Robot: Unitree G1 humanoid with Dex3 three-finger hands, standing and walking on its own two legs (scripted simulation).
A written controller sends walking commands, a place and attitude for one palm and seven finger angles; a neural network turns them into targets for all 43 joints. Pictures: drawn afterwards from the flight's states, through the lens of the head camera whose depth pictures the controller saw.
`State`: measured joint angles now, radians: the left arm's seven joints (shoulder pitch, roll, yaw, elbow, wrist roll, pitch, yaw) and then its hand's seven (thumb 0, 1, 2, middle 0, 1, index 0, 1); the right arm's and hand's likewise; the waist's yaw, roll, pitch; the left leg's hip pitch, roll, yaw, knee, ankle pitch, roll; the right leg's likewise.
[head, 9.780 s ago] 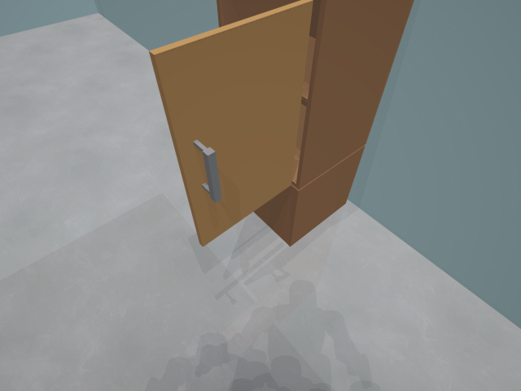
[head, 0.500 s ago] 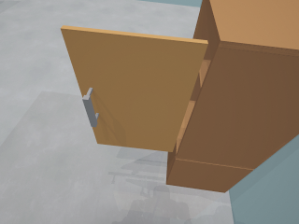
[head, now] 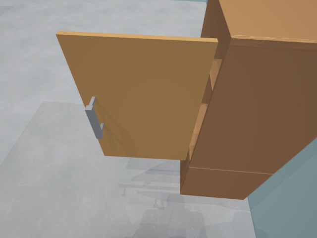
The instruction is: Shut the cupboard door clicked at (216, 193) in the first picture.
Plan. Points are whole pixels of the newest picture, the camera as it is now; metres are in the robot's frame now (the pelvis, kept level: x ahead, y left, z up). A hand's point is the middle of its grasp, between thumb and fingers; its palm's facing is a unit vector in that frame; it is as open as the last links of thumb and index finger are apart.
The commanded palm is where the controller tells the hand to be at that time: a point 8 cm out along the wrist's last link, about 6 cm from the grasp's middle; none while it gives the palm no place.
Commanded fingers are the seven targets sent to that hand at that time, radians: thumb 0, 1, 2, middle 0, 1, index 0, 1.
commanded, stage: look again from close up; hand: left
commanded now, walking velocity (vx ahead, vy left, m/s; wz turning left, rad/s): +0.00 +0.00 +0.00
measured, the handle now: (96, 118) +0.47 +0.24 -0.03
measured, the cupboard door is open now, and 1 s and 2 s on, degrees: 92 92 92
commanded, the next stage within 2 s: shuffle to correct the standing spot in 0.36 s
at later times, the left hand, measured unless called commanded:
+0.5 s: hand out of the picture -0.03 +0.17 -0.18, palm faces +0.00 -0.98 -0.18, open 7.4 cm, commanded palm none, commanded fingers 0.00 0.90 0.90 -0.20 -0.30 -0.20 -0.30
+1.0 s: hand out of the picture +0.05 +0.20 -0.18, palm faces +0.02 -0.98 -0.19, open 7.3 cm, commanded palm none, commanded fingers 0.00 0.90 0.90 -0.20 -0.30 -0.20 -0.30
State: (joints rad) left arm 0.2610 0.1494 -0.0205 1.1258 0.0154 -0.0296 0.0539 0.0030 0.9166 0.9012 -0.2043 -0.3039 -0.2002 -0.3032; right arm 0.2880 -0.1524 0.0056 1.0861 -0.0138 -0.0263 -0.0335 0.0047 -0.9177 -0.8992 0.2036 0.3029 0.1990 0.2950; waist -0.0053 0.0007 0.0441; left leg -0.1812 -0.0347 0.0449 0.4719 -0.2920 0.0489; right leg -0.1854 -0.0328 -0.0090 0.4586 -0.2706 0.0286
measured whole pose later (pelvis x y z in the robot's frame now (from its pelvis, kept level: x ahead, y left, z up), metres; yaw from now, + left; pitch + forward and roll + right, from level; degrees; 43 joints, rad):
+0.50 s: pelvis -0.03 +0.00 +0.00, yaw -1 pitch -2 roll +0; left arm 0.31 0.16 -0.03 1.08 0.02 0.00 0.04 0.00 0.91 0.90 -0.20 -0.30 -0.20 -0.30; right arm 0.28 -0.17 0.01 1.08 -0.01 -0.01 -0.01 0.00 -0.91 -0.90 0.20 0.30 0.20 0.29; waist 0.01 -0.01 0.02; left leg -0.16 -0.04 0.06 0.44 -0.24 0.06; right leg -0.19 -0.04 0.01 0.46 -0.23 0.03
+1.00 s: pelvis +0.02 +0.03 +0.00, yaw -1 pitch -2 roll +0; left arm 0.26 0.16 0.01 1.05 0.01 0.00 0.05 0.00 0.92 0.90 -0.20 -0.30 -0.20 -0.30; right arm 0.38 -0.12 0.02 1.10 -0.01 -0.03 -0.04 0.00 -0.91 -0.90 0.20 0.30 0.20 0.29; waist 0.00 -0.03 0.07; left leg -0.10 -0.09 0.08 0.46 -0.33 0.10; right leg -0.27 -0.05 -0.04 0.55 -0.19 -0.01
